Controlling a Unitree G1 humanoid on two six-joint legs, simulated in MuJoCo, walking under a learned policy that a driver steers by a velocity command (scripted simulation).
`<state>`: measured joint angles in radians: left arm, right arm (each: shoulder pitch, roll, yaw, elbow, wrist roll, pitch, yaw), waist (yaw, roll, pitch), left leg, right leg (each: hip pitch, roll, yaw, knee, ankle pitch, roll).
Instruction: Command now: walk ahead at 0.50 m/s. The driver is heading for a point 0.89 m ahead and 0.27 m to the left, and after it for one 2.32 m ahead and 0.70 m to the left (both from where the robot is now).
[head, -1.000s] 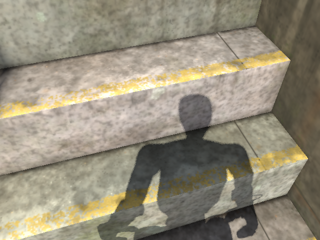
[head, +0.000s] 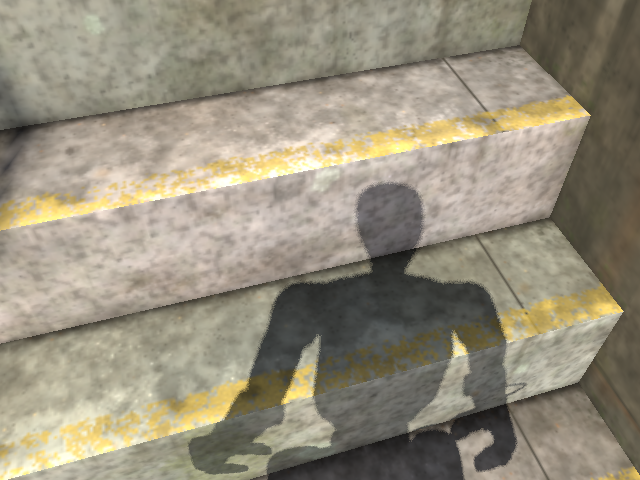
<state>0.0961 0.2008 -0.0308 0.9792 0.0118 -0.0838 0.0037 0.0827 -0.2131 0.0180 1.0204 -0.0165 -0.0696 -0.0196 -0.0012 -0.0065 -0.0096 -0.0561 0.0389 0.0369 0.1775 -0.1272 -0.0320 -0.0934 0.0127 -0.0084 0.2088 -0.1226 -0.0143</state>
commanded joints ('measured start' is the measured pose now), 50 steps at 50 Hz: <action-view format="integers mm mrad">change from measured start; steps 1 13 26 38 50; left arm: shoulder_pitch -45 -33 48 123 196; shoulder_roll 92 95 114 120 127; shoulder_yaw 17 12 22 37 67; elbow -57 -61 -32 -3 26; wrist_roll -1 3 2 -1 2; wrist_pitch -13 -12 1 25 59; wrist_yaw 2 3 3 12 -1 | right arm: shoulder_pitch -49 -59 -7 58 179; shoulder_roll -104 -112 -127 -134 -124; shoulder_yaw -17 -17 -27 -37 -55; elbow -51 -53 -13 31 56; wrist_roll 1 4 5 10 -6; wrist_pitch -12 -8 6 27 73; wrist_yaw -2 -3 -1 -10 -24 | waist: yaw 1 2 3 3 -8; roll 3 -1 -1 1 -4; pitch -56 -57 -28 -4 40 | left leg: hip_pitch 43 36 15 -15 -102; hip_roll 115 107 105 103 50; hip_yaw -83 -83 -74 -83 -58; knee -7 7 54 75 72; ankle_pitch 123 119 113 68 -86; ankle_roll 22 14 11 11 29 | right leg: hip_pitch -17 -24 -42 -58 -116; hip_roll -148 -144 -147 -141 -88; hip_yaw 90 84 80 86 64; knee -22 -14 40 60 85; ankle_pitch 174 167 195 144 34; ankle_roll -5 3 5 6 -6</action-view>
